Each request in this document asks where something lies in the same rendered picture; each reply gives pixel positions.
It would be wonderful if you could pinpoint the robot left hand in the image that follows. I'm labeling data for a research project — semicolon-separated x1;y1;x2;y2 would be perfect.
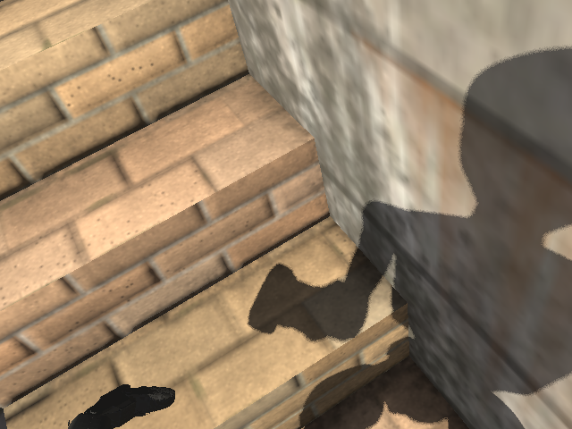
68;384;175;429

